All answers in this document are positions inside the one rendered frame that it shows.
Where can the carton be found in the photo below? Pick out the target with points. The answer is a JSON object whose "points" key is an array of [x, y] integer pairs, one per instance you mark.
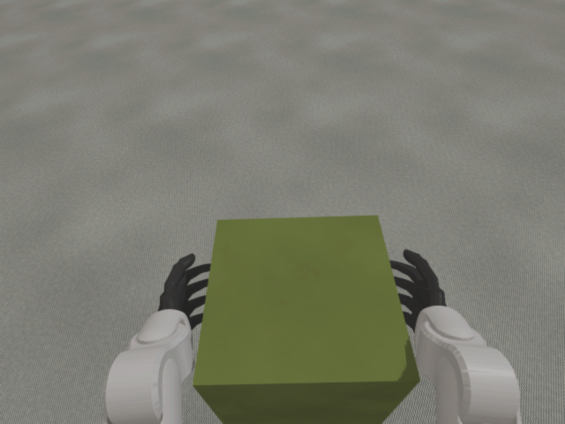
{"points": [[303, 324]]}

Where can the robot left hand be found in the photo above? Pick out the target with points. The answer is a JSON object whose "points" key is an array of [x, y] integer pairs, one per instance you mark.
{"points": [[177, 291]]}

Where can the robot left forearm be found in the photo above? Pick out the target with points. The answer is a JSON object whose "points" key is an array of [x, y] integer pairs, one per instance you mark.
{"points": [[143, 384]]}

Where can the robot right forearm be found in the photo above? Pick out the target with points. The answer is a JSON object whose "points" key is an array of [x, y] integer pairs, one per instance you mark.
{"points": [[474, 383]]}

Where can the robot right hand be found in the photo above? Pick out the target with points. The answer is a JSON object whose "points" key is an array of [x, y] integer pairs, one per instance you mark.
{"points": [[425, 290]]}

